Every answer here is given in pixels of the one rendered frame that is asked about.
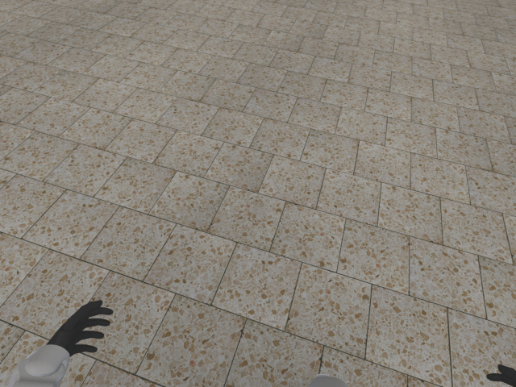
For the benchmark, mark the robot left forearm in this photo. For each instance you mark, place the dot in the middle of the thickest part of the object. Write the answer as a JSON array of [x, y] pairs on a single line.
[[44, 367]]

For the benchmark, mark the left robot hand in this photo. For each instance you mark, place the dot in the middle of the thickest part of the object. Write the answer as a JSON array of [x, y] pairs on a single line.
[[71, 332]]

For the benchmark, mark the right robot hand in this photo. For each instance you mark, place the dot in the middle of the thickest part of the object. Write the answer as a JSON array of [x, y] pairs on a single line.
[[508, 375]]

